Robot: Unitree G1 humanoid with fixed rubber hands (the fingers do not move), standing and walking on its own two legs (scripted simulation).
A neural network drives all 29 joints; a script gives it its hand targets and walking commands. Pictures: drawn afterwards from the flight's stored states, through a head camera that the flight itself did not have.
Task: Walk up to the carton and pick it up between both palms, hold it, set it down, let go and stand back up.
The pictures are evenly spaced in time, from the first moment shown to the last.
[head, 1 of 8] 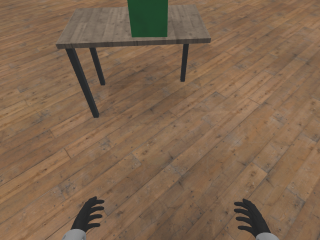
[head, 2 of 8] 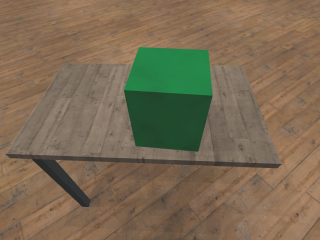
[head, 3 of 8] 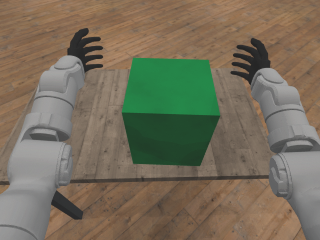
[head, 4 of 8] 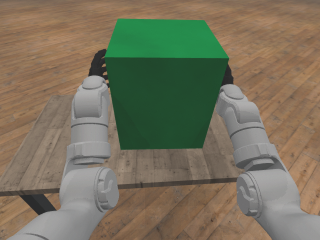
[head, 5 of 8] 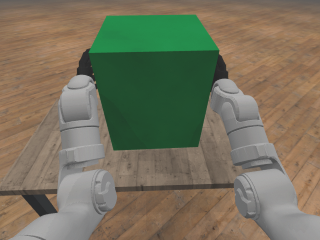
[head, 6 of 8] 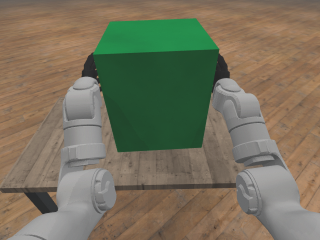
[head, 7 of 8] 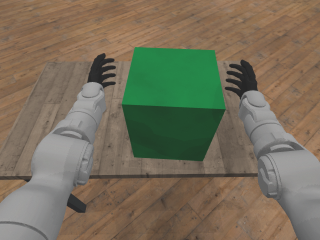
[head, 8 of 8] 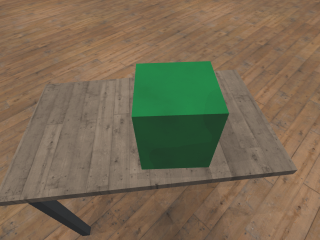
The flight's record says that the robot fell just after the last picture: no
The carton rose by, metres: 0.22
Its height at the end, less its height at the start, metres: +0.00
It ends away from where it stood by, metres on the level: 0.01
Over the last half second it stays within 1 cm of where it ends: yes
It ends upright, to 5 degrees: yes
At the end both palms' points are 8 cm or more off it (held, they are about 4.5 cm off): yes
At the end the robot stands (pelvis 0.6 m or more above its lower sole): yes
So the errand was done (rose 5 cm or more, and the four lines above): yes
